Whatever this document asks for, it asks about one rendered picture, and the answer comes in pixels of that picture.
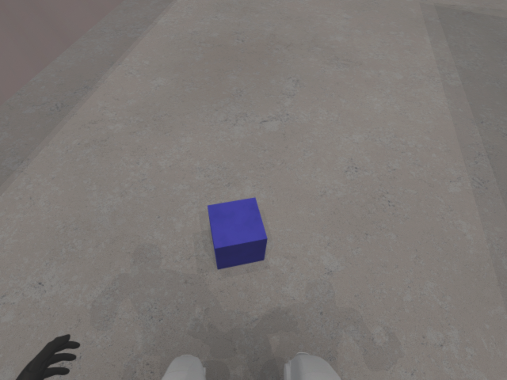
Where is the carton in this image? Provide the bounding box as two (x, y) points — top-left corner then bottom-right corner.
(208, 197), (268, 269)

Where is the robot right thigh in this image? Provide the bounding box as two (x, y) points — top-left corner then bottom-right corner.
(284, 355), (341, 380)

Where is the robot thigh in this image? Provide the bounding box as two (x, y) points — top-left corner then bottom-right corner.
(161, 356), (206, 380)
(284, 355), (341, 380)

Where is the robot left thigh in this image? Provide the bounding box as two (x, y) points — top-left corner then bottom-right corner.
(161, 356), (206, 380)

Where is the left robot hand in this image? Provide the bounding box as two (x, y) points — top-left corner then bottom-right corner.
(16, 334), (80, 380)

